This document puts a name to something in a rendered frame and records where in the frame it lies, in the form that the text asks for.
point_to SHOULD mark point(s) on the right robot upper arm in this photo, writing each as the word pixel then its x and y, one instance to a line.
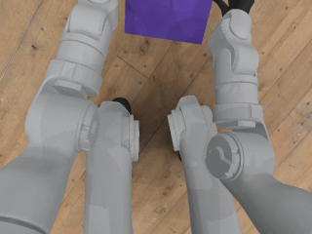
pixel 244 163

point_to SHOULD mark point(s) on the robot left thigh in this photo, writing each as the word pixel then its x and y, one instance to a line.
pixel 108 180

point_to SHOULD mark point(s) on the carton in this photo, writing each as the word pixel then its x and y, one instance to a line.
pixel 177 20

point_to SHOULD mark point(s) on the right robot shin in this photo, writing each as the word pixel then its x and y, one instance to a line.
pixel 208 115

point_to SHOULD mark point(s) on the right robot hand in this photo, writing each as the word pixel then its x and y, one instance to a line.
pixel 244 5

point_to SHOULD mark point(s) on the robot left forearm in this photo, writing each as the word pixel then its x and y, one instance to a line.
pixel 82 51

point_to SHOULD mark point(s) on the robot right forearm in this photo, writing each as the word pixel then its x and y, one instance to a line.
pixel 235 63

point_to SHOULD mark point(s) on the left robot upper arm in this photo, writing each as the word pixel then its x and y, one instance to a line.
pixel 33 185

